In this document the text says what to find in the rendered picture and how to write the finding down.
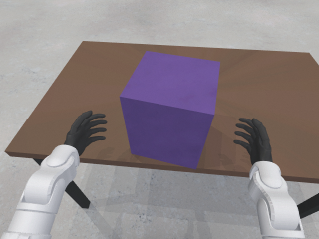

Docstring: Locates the right robot forearm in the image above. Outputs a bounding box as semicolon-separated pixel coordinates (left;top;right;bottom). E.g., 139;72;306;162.
247;161;305;239

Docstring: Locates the robot right hand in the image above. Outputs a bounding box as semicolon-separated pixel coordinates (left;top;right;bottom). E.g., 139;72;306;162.
233;118;273;165

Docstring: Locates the carton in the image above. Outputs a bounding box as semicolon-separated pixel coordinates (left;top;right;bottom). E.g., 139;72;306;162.
120;51;220;170

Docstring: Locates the table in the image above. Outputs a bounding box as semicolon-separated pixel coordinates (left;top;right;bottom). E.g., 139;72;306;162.
4;41;319;219

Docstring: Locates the robot left hand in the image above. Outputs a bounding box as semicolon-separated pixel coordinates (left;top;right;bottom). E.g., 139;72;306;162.
64;110;107;156

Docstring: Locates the left robot forearm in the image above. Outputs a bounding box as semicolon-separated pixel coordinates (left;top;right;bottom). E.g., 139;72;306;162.
0;144;80;239

